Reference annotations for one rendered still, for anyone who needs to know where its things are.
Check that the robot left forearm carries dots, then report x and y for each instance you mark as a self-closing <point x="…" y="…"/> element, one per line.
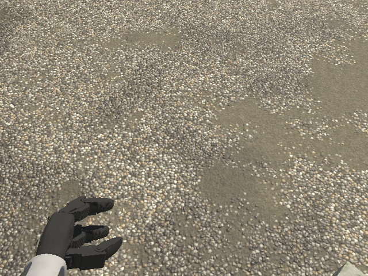
<point x="45" y="265"/>

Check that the robot left hand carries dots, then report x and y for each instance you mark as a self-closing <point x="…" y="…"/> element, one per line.
<point x="61" y="238"/>

